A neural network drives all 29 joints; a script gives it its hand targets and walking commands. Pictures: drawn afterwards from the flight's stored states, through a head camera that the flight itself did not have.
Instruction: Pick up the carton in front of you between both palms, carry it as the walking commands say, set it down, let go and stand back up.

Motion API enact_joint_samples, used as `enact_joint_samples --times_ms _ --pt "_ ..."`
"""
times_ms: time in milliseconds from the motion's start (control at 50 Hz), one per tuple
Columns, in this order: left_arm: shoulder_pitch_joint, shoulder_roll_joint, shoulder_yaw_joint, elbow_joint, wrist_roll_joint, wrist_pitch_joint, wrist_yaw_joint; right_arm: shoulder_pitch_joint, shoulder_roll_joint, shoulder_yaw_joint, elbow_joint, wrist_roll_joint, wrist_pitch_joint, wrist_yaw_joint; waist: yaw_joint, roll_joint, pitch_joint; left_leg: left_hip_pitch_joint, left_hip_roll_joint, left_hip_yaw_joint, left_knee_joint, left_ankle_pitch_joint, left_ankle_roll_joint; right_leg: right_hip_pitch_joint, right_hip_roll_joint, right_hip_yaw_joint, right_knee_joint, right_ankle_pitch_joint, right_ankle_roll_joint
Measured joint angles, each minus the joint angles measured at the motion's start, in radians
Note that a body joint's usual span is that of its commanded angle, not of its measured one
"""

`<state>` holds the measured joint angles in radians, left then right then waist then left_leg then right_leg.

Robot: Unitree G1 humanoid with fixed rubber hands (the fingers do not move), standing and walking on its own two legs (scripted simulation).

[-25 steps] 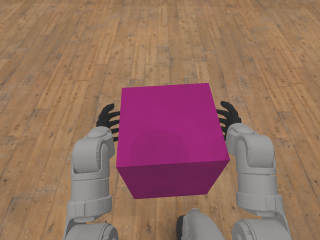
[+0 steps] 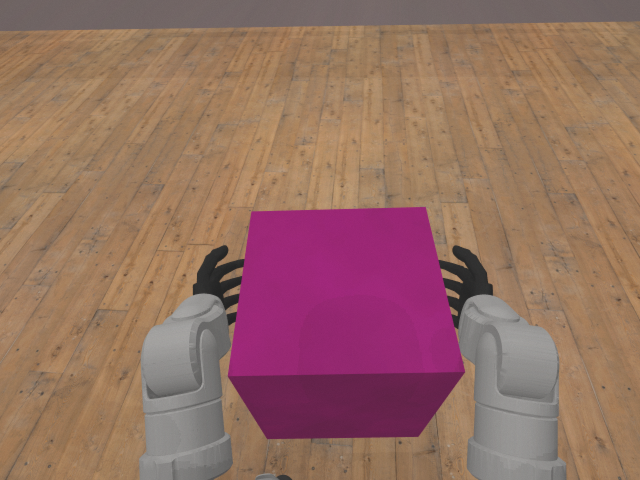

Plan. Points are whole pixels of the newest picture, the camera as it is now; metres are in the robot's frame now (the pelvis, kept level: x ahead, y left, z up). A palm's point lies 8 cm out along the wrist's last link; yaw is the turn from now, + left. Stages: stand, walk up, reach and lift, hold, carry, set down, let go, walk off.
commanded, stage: carry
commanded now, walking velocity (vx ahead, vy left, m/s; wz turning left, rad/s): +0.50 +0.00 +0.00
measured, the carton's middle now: (340, 331) +0.30 +0.00 +0.02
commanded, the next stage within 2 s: none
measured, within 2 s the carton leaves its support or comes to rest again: neither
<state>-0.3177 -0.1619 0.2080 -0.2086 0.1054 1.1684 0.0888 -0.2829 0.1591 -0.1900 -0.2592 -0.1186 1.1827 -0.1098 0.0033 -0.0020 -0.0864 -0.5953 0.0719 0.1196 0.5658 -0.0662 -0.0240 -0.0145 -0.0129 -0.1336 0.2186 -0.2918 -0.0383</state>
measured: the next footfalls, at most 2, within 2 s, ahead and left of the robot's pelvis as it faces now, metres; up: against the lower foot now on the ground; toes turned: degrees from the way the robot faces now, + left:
left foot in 0.08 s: +0.24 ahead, +0.12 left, +0.00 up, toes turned +8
right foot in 0.58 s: +0.56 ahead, -0.12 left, +0.00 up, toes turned -13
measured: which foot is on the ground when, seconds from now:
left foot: up 0.00-0.06, down 0.08-0.62, up 0.64-1.00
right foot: down 0.00-0.08, up 0.10-0.56, down 0.58-1.00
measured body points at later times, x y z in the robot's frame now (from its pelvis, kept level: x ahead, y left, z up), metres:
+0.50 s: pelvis +0.32 +0.02 +0.00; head +0.29 +0.03 +0.45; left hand +0.59 +0.16 +0.08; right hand +0.58 -0.15 +0.09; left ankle +0.20 +0.11 -0.75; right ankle +0.46 -0.13 -0.71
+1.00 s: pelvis +0.64 -0.02 +0.00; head +0.63 -0.02 +0.45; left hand +0.92 +0.13 +0.09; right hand +0.91 -0.17 +0.09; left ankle +0.79 +0.12 -0.71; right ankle +0.52 -0.11 -0.75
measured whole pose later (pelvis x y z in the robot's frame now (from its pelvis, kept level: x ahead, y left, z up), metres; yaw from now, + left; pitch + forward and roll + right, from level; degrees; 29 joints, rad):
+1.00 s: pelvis +0.64 -0.02 +0.00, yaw -1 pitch +4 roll +1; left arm -0.15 -0.13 0.10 -0.37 0.10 1.20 0.08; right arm -0.13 0.13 -0.09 -0.40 -0.12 1.23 -0.08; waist 0.01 0.01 -0.12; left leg -0.58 0.10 0.15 0.56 -0.05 -0.01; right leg 0.00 -0.04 -0.20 0.22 -0.29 0.00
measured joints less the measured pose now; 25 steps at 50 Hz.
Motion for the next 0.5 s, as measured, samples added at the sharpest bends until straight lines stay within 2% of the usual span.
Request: enact_joint_samples --times_ms 40,80,100,120,140,180,220,300,400,500 --pt "0.046 0.004 -0.034 -0.028 0.009 0.000 -0.009 0.043 -0.011 0.022 -0.029 0.013 0.006 0.018 -0.007 0.001 -0.013 0.046 -0.016 0.033 -0.078 0.041 0.011 0.052 -0.006 0.005 0.017 -0.057 0.020" --pt "0.085 0.016 -0.059 -0.050 0.013 0.009 -0.012 0.069 -0.017 0.044 -0.036 0.015 0.012 0.020 -0.008 -0.002 -0.024 0.124 -0.035 0.075 -0.158 0.048 0.024 0.073 -0.020 0.006 0.113 -0.145 0.040" --pt "0.101 0.023 -0.061 -0.056 0.014 0.012 -0.013 0.079 -0.019 0.060 -0.025 0.014 0.008 0.021 -0.012 -0.020 -0.030 0.139 -0.047 0.091 -0.142 0.056 0.055 0.048 -0.044 0.001 0.225 -0.194 0.046" --pt "0.115 0.025 -0.056 -0.055 0.014 0.015 -0.014 0.085 -0.020 0.073 -0.006 0.011 0.002 0.022 -0.017 -0.038 -0.031 0.136 -0.054 0.103 -0.092 0.014 0.081 -0.012 -0.065 0.015 0.388 -0.186 0.045" --pt "0.130 0.025 -0.052 -0.054 0.015 0.019 -0.014 0.089 -0.020 0.083 0.011 0.009 0.002 0.022 -0.020 -0.039 -0.028 0.140 -0.051 0.108 -0.061 -0.034 0.097 -0.090 -0.062 0.048 0.563 -0.181 0.044" --pt "0.157 0.029 -0.058 -0.053 0.017 0.027 -0.014 0.104 -0.023 0.096 0.027 0.008 0.007 0.023 -0.022 -0.027 -0.015 0.181 -0.042 0.108 -0.072 -0.084 0.104 -0.241 -0.041 0.083 0.826 -0.158 0.032" --pt "0.176 0.031 -0.073 -0.054 0.018 0.030 -0.013 0.130 -0.026 0.102 0.021 0.010 0.009 0.024 -0.022 -0.018 -0.006 0.237 -0.039 0.104 -0.125 -0.087 0.091 -0.360 -0.045 0.077 0.904 -0.098 0.026" --pt "0.200 0.033 -0.102 -0.064 0.018 0.017 -0.011 0.172 -0.030 0.105 -0.012 0.013 -0.001 0.026 -0.022 -0.010 -0.011 0.347 -0.041 0.092 -0.229 -0.101 0.088 -0.510 -0.079 0.059 0.774 -0.001 0.042" --pt "0.221 0.034 -0.121 -0.099 0.016 0.011 -0.008 0.194 -0.031 0.109 -0.047 0.017 -0.008 0.031 -0.017 -0.005 -0.043 0.487 -0.044 0.080 -0.321 -0.145 0.067 -0.581 -0.109 0.031 0.527 0.131 0.069" --pt "0.217 0.034 -0.116 -0.156 0.008 0.033 -0.003 0.183 -0.031 0.117 -0.092 0.016 0.009 0.032 -0.014 -0.004 -0.065 0.619 -0.041 0.074 -0.343 -0.238 0.028 -0.567 -0.095 -0.016 0.359 0.220 0.056"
